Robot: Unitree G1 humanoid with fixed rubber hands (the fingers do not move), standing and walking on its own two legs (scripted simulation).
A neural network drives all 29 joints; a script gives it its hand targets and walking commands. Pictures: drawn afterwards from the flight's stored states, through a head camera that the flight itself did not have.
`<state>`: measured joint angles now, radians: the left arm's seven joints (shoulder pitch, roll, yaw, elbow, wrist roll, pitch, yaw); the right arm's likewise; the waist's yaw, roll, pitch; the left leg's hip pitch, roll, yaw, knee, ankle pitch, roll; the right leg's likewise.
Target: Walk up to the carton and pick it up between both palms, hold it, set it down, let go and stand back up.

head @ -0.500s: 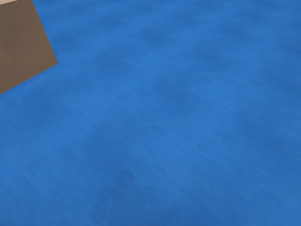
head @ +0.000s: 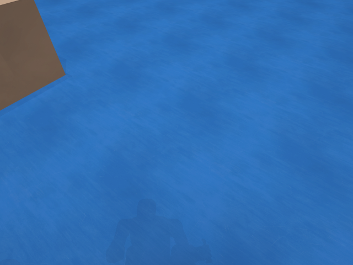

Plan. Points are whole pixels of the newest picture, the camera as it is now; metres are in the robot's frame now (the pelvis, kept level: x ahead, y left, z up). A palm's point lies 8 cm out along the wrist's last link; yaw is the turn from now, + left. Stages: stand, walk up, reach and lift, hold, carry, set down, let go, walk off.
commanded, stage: stand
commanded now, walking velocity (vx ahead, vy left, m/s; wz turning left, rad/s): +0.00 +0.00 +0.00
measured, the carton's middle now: out of the picture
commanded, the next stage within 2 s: none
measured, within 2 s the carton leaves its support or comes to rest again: neither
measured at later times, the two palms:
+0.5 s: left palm out of the picture +0.05 +0.25 -0.12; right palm out of the picture +0.04 -0.25 -0.12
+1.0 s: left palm out of the picture +0.04 +0.24 -0.13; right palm out of the picture +0.03 -0.24 -0.13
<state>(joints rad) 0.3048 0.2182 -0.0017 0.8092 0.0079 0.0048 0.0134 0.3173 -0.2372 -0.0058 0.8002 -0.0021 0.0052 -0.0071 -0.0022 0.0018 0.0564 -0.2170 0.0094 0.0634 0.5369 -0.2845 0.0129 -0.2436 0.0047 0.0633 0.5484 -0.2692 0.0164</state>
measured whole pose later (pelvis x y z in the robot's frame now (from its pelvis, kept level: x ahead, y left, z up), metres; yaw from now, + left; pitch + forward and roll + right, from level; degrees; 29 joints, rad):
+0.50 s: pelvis +0.00 +0.00 +0.00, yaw -1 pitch -2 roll +0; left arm 0.30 0.22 -0.01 0.87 0.00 0.00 0.02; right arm 0.32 -0.24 0.00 0.86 0.00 0.00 -0.01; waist -0.01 0.00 0.06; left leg -0.19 0.01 0.07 0.50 -0.27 0.01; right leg -0.22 0.00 0.07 0.52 -0.26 0.02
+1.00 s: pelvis +0.01 +0.00 +0.00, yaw -1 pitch -2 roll +0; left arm 0.30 0.21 -0.02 0.94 0.00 0.00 0.03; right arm 0.32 -0.23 0.00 0.92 0.00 0.00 -0.02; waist -0.01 0.00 0.05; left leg -0.18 0.01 0.08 0.48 -0.26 0.02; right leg -0.21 0.00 0.08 0.49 -0.25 0.02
